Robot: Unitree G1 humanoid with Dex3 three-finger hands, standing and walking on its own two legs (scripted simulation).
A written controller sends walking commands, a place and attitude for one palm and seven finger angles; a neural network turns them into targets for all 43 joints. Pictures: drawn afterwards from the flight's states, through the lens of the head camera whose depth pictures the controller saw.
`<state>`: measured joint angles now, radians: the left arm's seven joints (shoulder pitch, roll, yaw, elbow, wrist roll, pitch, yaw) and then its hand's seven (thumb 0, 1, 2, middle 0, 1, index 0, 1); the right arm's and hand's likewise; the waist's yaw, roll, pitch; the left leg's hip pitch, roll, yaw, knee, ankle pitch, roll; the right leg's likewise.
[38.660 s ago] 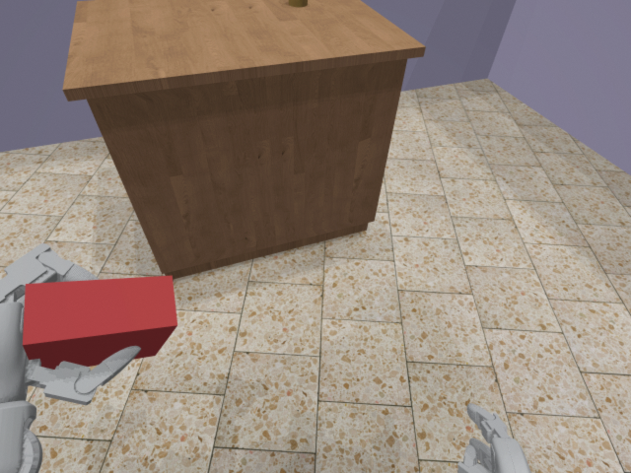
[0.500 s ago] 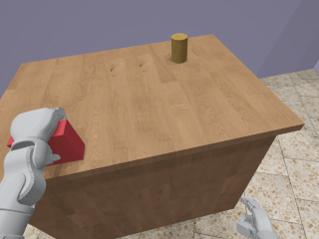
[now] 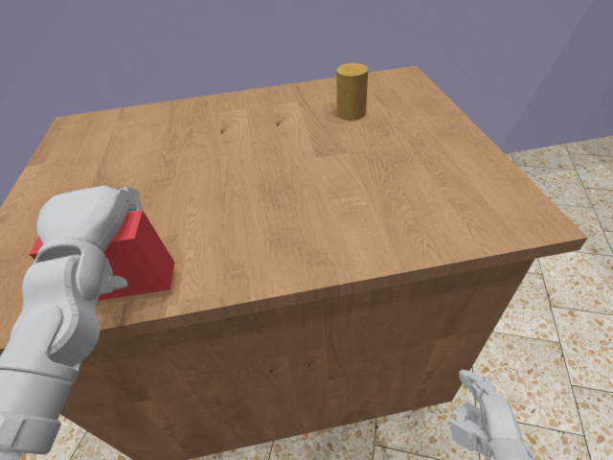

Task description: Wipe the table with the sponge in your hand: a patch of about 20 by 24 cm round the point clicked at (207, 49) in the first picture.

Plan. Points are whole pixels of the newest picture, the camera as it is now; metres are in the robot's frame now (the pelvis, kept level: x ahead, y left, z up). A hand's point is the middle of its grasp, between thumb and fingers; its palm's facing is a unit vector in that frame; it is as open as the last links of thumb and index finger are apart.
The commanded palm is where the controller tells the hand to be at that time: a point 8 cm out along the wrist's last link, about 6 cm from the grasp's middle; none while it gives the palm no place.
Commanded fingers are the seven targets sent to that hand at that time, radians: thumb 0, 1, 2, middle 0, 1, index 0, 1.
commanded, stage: lift the sponge slowly off the table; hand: left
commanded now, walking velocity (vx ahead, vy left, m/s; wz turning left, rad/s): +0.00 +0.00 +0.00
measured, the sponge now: (116, 266) +0.30 +0.31 +0.11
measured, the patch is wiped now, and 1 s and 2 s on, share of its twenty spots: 1.00 1.00 1.00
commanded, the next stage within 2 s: bring the sponge back beside the body in 1.18 s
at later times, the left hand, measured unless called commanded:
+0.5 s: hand (95, 225) +0.30 +0.31 +0.18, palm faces +0.05 +0.00 -1.00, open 9.3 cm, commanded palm +0.27 +0.31 +0.25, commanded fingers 0.00 0.10 1.30 -1.20 -1.60 -1.20 -1.60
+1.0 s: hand (87, 196) +0.31 +0.31 +0.22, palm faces +0.09 +0.01 -1.00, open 9.3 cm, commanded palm +0.27 +0.31 +0.29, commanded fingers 0.00 0.10 1.30 -1.20 -1.60 -1.20 -1.60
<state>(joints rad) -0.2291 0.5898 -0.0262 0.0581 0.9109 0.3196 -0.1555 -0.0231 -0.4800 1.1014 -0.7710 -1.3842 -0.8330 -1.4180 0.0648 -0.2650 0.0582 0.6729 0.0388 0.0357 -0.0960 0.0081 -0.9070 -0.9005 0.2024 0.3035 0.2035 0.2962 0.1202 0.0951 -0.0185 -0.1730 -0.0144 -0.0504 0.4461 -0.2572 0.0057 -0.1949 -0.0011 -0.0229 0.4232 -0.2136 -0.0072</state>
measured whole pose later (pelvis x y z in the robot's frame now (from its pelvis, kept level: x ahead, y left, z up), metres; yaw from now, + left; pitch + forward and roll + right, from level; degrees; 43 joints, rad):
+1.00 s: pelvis -0.01 +0.00 +0.00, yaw +0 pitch -2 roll +0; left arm -0.43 0.67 -0.03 0.08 0.90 0.36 -0.30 -0.02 -0.48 1.10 -0.77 -1.38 -0.84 -1.42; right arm 0.06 -0.27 0.07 0.64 0.05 0.05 -0.08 0.01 -0.91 -0.90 0.20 0.30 0.20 0.30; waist 0.12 0.10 -0.02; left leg -0.17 -0.02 -0.04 0.44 -0.24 0.01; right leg -0.20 -0.01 -0.02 0.43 -0.20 0.00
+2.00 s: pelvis -0.02 +0.00 +0.00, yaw -1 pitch -4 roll +0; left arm -0.19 0.70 0.03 -0.25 0.82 0.45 -0.30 -0.02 -0.48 1.10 -0.78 -1.38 -0.84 -1.42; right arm -0.01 -0.25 0.10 0.61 0.05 0.06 -0.06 0.01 -0.91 -0.90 0.20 0.30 0.20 0.30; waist 0.17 0.10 -0.02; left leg -0.16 -0.01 -0.03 0.48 -0.25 0.00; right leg -0.19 0.00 -0.01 0.47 -0.21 -0.01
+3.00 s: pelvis -0.05 -0.01 -0.01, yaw -2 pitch -8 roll +0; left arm 0.04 0.65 0.07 -0.46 0.77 0.53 -0.21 -0.03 -0.48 1.10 -0.78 -1.38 -0.84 -1.42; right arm 0.01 -0.26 0.10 0.60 0.06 0.04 -0.07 0.01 -0.91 -0.90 0.20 0.30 0.20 0.30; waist 0.17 0.11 -0.01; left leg -0.12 0.00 -0.02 0.49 -0.23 -0.01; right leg -0.17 0.01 0.01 0.49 -0.18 -0.02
